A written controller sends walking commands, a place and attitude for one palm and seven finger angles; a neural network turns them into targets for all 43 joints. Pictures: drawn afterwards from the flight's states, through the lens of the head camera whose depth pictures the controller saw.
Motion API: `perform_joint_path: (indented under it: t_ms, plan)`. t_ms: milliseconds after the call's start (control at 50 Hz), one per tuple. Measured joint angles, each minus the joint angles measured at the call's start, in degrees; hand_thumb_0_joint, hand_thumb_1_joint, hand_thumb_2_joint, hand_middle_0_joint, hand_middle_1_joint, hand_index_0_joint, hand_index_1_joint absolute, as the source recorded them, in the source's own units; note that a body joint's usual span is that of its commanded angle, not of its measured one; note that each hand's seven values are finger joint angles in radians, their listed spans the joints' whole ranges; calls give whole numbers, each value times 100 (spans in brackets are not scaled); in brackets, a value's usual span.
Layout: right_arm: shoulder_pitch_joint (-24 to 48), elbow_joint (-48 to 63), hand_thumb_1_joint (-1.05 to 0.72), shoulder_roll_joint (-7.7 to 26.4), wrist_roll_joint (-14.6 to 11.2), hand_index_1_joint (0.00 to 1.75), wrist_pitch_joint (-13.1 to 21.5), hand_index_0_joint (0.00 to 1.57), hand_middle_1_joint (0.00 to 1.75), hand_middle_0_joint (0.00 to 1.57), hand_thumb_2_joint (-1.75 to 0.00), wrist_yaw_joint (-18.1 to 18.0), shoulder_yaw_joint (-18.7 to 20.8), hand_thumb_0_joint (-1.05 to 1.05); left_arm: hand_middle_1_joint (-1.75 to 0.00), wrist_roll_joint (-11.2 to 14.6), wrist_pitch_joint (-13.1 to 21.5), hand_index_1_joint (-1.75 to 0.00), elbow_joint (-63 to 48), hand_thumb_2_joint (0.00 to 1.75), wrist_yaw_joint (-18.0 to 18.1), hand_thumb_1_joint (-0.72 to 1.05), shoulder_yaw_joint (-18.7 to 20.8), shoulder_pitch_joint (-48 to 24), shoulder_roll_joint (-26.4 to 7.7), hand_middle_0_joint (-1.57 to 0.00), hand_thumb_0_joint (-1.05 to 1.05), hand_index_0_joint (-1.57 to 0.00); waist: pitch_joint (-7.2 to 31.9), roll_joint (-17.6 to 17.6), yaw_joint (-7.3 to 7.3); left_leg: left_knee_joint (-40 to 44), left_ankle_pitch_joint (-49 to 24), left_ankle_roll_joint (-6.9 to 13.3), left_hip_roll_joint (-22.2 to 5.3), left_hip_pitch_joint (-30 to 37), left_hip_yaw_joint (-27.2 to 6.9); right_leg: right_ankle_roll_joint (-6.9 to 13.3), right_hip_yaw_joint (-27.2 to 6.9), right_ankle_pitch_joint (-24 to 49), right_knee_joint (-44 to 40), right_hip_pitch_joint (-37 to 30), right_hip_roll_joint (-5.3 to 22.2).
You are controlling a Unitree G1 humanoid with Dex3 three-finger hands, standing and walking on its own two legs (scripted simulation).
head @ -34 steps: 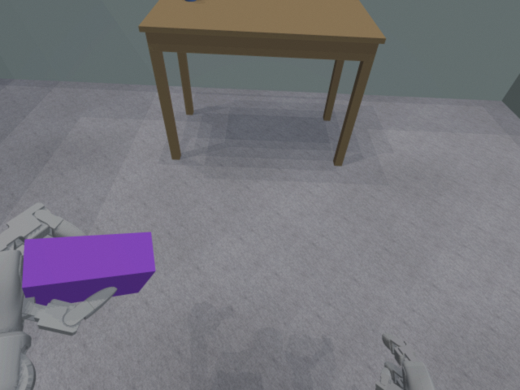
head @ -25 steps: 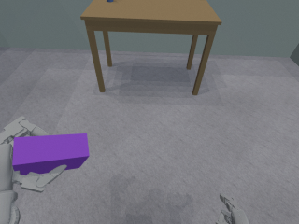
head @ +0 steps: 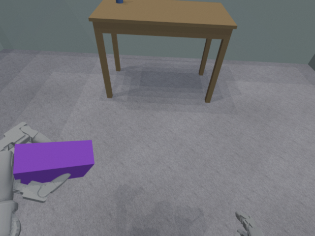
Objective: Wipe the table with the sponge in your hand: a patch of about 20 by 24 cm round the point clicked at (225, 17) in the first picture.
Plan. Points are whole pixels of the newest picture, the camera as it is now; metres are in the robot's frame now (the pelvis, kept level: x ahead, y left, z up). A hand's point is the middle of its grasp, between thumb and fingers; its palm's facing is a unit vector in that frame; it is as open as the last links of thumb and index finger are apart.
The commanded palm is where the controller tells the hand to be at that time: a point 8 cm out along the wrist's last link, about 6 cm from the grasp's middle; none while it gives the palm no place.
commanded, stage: walk to a spot facing it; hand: left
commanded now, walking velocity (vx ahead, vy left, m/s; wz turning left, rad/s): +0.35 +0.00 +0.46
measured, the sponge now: (66, 161) +0.23 +0.20 +0.14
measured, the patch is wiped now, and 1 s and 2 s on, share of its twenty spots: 0.00 0.00 0.00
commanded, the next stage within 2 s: none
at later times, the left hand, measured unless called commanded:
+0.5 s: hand (49, 132) +0.28 +0.24 +0.17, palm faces +0.48 -0.73 -0.49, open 9.3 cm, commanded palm +0.22 +0.28 +0.18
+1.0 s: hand (64, 92) +0.40 +0.25 +0.18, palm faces +0.63 -0.63 -0.46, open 9.3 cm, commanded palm +0.35 +0.28 +0.18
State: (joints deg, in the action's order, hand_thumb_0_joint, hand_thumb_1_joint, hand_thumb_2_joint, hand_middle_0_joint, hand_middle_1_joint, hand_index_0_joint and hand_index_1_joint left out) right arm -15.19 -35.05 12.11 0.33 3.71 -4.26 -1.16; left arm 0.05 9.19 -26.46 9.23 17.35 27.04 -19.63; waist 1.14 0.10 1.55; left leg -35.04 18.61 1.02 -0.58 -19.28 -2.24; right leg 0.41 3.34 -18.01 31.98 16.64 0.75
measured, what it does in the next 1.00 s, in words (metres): walks ahead, turning left: right foot, then left foot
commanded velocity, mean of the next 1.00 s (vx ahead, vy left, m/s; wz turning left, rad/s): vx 0.37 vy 0.00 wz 0.28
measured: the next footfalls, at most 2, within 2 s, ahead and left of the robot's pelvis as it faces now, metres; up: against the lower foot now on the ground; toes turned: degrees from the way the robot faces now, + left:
right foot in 0.50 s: +0.20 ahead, -0.11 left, +0.00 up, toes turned +0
left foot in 1.00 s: +0.34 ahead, +0.11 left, +0.00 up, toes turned +28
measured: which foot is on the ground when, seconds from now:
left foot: down 0.00-0.52, up 0.54-0.98, down 1.00-1.00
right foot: down 0.00-0.14, up 0.16-0.48, down 0.50-1.00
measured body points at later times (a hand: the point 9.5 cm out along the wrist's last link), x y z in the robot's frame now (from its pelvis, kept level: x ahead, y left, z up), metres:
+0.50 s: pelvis +0.11 -0.02 +0.00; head +0.12 -0.03 +0.45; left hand +0.25 +0.28 +0.20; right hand +0.28 -0.20 -0.11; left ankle +0.04 +0.12 -0.73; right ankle +0.15 -0.11 -0.73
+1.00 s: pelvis +0.27 -0.03 -0.01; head +0.30 -0.04 +0.44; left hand +0.36 +0.28 +0.20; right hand +0.50 -0.22 -0.10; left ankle +0.31 +0.10 -0.73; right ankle +0.16 -0.11 -0.72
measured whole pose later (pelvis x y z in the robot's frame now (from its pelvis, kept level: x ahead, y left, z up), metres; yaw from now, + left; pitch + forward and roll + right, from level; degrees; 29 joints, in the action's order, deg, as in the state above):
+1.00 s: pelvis +0.27 -0.03 -0.01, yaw +15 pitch +0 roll +4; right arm -12.4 -31.3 13.6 -0.1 1.8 -3.6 1.4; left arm 1.0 12.2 -32.4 10.5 21.3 29.4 -21.2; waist -3.4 -2.2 -1.8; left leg -29.9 8.7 2.5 -1.3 -20.1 14.8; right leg 1.8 14.5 -29.4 38.9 5.5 6.4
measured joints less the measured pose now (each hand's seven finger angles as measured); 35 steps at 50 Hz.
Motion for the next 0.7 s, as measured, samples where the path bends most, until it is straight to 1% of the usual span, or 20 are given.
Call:
perform_joint_path:
  t_ms: [20, 60, 80, 120, 140, 180, 220, 260, 320, 380, 440, 480, 500, 520, 540, 560, 580, 600, 640, 700]
  plan:
    - [-28, -1, -90, 7, 7, 30, -6, 20, 30, 21, -90, -8, 9, 1, -138, 1, -4, -138, -59, 102, 8, -43, 13, 17, -16, -81, -1, -81, 17, -16, 27, -85, 87, 30, 9, -41, 4, 11, 48, -40, 58, 9, 40]
    - [-75, -13, -90, 22, 12, 30, 6, 20, 30, 21, -90, -11, 30, 1, -138, 14, 35, -138, -193, 102, 21, -43, 71, 17, -96, -81, -1, -81, -10, -94, 69, -299, 120, 71, 21, -110, 73, -3, 143, 197, 195, 9, 164]
    - [-87, -45, -90, 34, 12, 30, 12, 20, 30, 21, -90, -8, 45, 1, -138, 21, 70, -138, -240, 102, 27, -43, 96, -5, -129, -81, -1, -81, -53, -132, 80, -394, 58, 65, 4, -104, 133, -48, 189, 166, 355, -1, 231]
    - [-126, -138, -91, 35, 14, 30, -17, 20, 30, 21, -90, -3, 58, 1, -138, 41, 132, -138, -284, 102, 36, -43, 152, -4, -162, -81, -1, -81, -63, -267, 63, -443, -99, -35, 34, 5, 282, -152, 209, -179, 698, -31, 404]
    - [-148, -166, -91, 22, 8, 30, -44, 20, 30, 21, -90, -7, 55, 1, -138, 58, 143, -138, -281, 102, 38, -43, 198, 38, -153, -81, -1, -81, -19, -346, 22, -460, -41, -40, 102, 58, 346, -133, 146, -451, 897, 1, 478]
    - [-166, -198, -91, -26, 5, 30, -37, 20, 30, 21, -90, -18, 69, 1, -138, 23, 147, -138, -169, 102, 53, -43, 273, 106, -64, -81, -1, -81, 81, -270, -10, -513, 142, 29, 87, 89, 350, -117, 7, -1083, 1697, 241, 337]
    - [-177, -254, -91, -146, 45, 30, 41, 20, 30, 20, -90, -6, 68, 1, -138, -64, 133, -138, 19, 102, 47, -43, 288, 52, -44, -81, -1, -81, 107, -138, 40, -382, 134, 60, 54, 158, 202, -109, -25, -1219, 2540, 517, 171]
    - [-190, -304, -91, -279, 57, 30, 127, 20, 30, 20, -90, 52, 19, 1, -138, -103, 95, -138, 86, 102, 17, -43, 252, -83, -65, -81, -1, -81, 57, -66, 44, -136, 23, 46, 25, 270, 18, -152, -2, -1172, 2864, 709, 95]
    - [-162, -309, -91, -422, 44, 30, 218, 20, 30, 21, -90, 154, -88, 1, -138, -67, 116, -138, -76, 102, -20, -43, 205, -107, -63, -81, -1, -81, -45, -16, -22, 252, -119, -4, -37, 453, -140, -214, 76, -873, 2684, 906, 110]
    - [-93, -253, -90, -489, 40, 30, 277, 21, 30, 21, -90, 204, -144, 1, -138, -13, 181, -138, -326, 102, -70, -43, 182, 88, -63, -81, -1, -81, -123, 40, -76, 510, -160, -85, -81, 608, -206, -258, 178, -635, 2181, 957, 166]
    - [4, -213, -90, -488, 56, 30, 284, 21, 30, 21, -90, 190, -148, 1, -138, 26, 232, -138, -400, 102, -127, -43, 187, 249, -133, -81, -1, -81, -172, 119, -124, 586, -80, -178, -106, 727, -255, -276, 315, -537, 1422, 780, 160]
    - [65, -181, -90, -451, 58, 31, 246, 21, 30, 21, -90, 161, -134, 1, -138, 39, 227, -138, -348, 102, -149, -43, 229, 282, -219, -81, -1, -81, -189, 182, -154, 449, 85, -262, -124, 757, -300, -260, 457, -369, 667, 469, 99]
    - [85, -157, -90, -425, 50, 31, 215, 21, 30, 21, -90, 145, -123, 1, -138, 41, 212, -138, -315, 102, -154, -43, 260, 274, -281, -81, -1, -81, -183, 195, -162, 271, 225, -294, -113, 727, -330, -228, 526, -245, 220, 244, 72]
    - [129, -153, -90, -367, 36, 31, 178, 21, 30, 21, -90, 132, -93, 1, -138, 22, 196, -138, -258, 102, -162, -43, 262, 206, -305, -81, -1, -81, -198, 267, -164, -78, 401, -235, -142, 615, -350, -63, 610, 150, 54, 147, 32]
    - [201, -203, -90, -295, 19, 31, 118, 21, 30, 21, -90, 116, -46, 1, -138, 1, 164, -138, -172, 102, -175, -43, 221, 93, -285, -81, -1, -81, -229, 342, -154, -713, 594, -129, -158, 401, -318, 124, 706, 230, 202, 143, 21]
    - [270, -277, -90, -219, 10, 31, 43, 21, 30, 21, -90, 97, -5, 1, -138, 2, 126, -138, -75, 102, -184, -43, 160, -24, -246, -81, -1, -81, -254, 355, -134, -1504, 764, -79, -105, 125, -252, 255, 789, 125, 357, 111, 67]
    - [318, -351, -90, -145, 4, 30, -14, 21, 30, 21, -90, 92, 41, 1, -138, 9, 105, -138, 21, 102, -194, -43, 103, -118, -186, -81, -1, -81, -266, 329, -123, -2247, 777, -67, -44, -147, -153, 329, 854, -14, 425, 32, 131]
    - [345, -398, -90, -74, 4, 30, -59, 21, 30, 21, -90, 96, 80, 1, -138, 19, 117, -138, 104, 102, -205, -43, 72, -154, -116, -81, -1, -81, -261, 281, -127, -2856, 684, -84, -16, -396, -19, 364, 891, -124, 417, -67, 187]
    - [373, -389, -90, 67, 6, 30, -151, 21, 30, 21, -90, 99, 135, 1, -138, 19, 172, -138, 190, 102, -222, -43, 85, -46, 1, -81, -1, -81, -226, 207, -134, -3642, 403, -142, -79, -837, 224, 368, 921, -194, 256, -262, 239]
    - [390, -253, -91, 237, 11, 30, -239, 20, 30, 21, -90, 76, 238, 1, -138, 11, 230, -138, 182, 102, -225, -43, 125, 174, 33, -81, -1, -81, -253, 141, -103, -3885, -17, -219, -265, -1350, 412, 381, 1017, -172, -105, -573, 258]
